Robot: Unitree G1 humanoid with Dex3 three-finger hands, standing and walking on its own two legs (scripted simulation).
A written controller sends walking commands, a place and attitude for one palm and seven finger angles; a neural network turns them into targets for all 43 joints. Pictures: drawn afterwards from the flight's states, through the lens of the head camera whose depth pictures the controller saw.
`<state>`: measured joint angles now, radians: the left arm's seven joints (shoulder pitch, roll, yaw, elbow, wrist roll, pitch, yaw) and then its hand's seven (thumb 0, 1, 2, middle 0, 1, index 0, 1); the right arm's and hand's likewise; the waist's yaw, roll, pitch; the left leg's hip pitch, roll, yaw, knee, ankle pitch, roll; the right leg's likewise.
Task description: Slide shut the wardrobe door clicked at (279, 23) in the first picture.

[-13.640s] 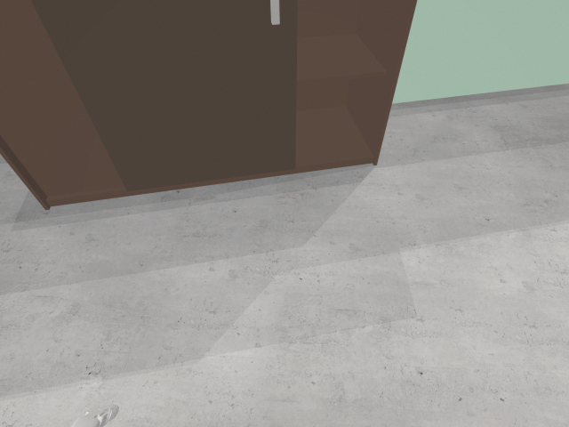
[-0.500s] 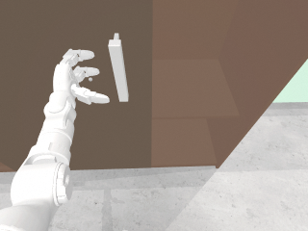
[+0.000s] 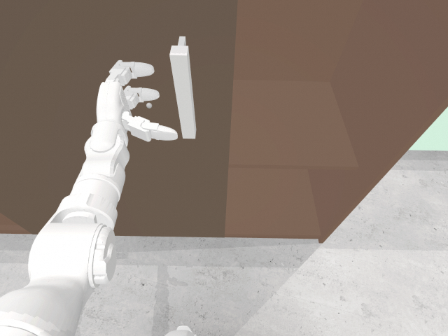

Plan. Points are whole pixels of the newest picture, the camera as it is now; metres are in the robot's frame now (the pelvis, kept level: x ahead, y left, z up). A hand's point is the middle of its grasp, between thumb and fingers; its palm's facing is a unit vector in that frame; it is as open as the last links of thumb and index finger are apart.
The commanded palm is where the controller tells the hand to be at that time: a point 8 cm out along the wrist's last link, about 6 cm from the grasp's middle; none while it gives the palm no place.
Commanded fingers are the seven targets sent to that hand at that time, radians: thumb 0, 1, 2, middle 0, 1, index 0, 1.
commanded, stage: slide the fingers in behind the handle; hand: left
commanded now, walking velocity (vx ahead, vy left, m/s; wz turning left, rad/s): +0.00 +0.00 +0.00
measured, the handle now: (186, 91) +0.53 +0.07 +0.13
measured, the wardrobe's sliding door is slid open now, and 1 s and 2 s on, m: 0.43 0.43 0.43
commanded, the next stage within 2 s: move the hooked fingers beside the handle in 0.44 s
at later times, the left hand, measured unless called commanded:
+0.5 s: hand (169, 114) +0.48 +0.10 +0.12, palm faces -0.01 -1.00 -0.02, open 13.9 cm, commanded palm +0.44 +0.15 +0.13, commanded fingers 0.00 -0.50 0.30 -0.30 -1.20 -0.30 -1.20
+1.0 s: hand (162, 112) +0.47 +0.11 +0.13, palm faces +0.01 -1.00 -0.01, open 14.0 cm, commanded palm +0.45 +0.16 +0.13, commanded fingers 0.00 -0.50 0.30 -0.30 -1.20 -0.30 -1.20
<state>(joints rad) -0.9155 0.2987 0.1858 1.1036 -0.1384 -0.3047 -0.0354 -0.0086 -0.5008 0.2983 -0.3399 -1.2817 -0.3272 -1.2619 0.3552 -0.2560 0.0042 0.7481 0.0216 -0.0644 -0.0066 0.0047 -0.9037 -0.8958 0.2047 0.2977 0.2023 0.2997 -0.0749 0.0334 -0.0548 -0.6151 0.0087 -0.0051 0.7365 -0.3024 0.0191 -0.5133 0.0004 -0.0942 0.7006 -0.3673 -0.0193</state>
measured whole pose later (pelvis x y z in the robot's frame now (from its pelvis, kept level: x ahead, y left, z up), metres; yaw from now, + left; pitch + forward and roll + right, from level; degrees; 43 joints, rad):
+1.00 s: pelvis +0.03 -0.02 +0.01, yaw -2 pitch +8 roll +0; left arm -0.66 0.26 0.24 0.85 -0.15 -0.23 -0.07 -0.01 -0.50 0.30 -0.30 -1.20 -0.30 -1.20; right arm 0.32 -0.26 -0.01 0.67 0.04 -0.01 -0.02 0.01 -0.90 -0.90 0.20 0.30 0.20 0.30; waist -0.07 0.04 -0.06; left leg -0.48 0.03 0.03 0.65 -0.32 0.00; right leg -0.40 0.03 -0.05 0.63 -0.37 -0.04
